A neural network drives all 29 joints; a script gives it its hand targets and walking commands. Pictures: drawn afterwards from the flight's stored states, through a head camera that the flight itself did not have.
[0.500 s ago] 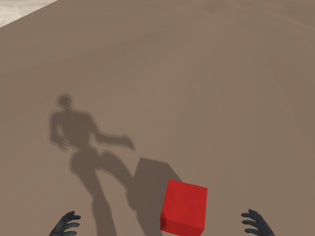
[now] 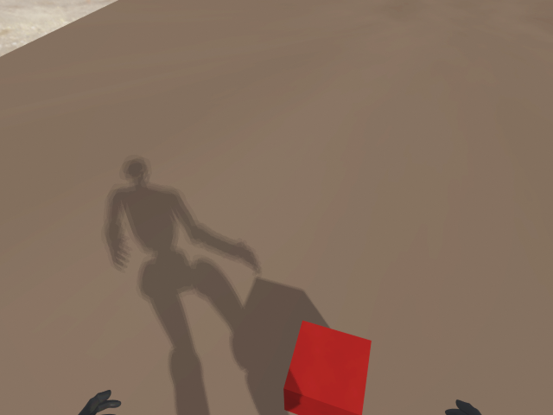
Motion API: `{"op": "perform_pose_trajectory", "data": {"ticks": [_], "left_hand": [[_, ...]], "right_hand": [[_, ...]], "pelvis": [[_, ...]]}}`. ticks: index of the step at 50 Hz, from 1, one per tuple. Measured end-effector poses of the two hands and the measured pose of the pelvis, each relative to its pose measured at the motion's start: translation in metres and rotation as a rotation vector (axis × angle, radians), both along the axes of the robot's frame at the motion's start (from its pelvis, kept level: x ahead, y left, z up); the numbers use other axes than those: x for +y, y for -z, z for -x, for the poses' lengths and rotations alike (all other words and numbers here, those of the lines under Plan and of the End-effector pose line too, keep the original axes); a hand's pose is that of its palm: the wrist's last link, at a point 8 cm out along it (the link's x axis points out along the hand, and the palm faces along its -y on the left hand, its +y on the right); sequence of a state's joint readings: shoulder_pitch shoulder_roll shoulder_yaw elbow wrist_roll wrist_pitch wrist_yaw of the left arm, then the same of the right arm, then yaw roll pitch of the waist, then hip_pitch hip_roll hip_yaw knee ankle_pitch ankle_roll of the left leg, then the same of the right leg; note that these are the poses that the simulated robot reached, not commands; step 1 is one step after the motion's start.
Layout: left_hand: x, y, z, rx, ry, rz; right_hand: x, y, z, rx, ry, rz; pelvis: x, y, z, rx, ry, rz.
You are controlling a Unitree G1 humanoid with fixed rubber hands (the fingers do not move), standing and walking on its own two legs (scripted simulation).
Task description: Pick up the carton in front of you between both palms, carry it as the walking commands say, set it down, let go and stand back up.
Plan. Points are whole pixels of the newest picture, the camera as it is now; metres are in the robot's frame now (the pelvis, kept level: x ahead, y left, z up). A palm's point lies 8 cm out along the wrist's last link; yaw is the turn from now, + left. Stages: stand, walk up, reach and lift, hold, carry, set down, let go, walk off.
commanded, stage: stand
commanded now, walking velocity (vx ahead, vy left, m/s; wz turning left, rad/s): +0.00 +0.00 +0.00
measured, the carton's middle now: (325, 376) +0.38 -0.12 -0.64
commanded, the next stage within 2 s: none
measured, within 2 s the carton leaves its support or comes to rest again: neither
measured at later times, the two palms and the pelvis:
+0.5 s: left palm out of the picture +0.08 +0.31 -0.08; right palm out of the picture +0.08 -0.29 -0.10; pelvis -0.02 +0.00 +0.01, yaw +0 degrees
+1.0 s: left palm out of the picture +0.07 +0.31 -0.09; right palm out of the picture +0.05 -0.30 -0.10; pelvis -0.03 +0.00 +0.01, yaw +0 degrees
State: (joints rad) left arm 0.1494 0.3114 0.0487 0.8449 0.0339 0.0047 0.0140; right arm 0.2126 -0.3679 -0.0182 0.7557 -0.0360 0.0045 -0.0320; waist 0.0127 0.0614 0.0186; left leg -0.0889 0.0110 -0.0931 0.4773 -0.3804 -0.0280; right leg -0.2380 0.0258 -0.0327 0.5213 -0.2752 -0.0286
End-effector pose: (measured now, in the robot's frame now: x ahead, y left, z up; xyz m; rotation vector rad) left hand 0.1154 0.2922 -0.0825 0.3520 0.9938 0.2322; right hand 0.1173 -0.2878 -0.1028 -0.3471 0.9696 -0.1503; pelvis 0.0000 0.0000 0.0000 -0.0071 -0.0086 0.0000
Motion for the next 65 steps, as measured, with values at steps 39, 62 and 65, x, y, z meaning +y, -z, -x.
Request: {"op": "perform_pose_trajectory", "data": {"ticks": [39,62,65], "left_hand": [[0.02,0.004,0.049,0.11,-0.038,-0.007],[0.023,0.004,0.047,0.126,-0.028,-0.012],[0.024,0.004,0.047,0.128,-0.027,-0.012]], "right_hand": [[-0.012,0.002,0.057,0.124,0.038,0.026],[-0.018,0.001,0.067,0.156,0.061,0.033],[-0.018,0.001,0.067,0.158,0.064,0.033]], "pelvis": [[0.004,-0.008,0.024,-0.032,0.004,-0.008],[0.004,-0.01,0.027,-0.034,0.012,-0.009],[0.004,-0.01,0.027,-0.034,0.013,-0.009]]}}
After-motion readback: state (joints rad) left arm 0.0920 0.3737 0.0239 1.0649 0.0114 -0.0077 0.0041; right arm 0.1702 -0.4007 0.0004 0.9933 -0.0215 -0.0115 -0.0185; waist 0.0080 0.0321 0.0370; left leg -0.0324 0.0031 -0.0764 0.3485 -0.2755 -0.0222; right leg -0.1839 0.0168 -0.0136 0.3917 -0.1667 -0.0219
